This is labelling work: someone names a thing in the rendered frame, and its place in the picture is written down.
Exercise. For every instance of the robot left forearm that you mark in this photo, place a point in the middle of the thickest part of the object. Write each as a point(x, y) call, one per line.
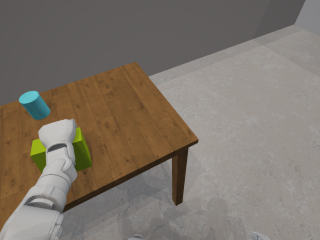
point(53, 185)

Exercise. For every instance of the robot left upper arm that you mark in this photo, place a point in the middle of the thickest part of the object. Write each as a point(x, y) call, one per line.
point(35, 223)

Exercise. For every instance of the table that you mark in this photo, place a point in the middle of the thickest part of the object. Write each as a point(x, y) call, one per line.
point(128, 125)

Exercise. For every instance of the sponge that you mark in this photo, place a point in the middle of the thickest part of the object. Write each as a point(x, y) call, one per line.
point(81, 152)

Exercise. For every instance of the left robot hand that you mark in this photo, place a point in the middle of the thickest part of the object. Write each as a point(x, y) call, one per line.
point(63, 130)

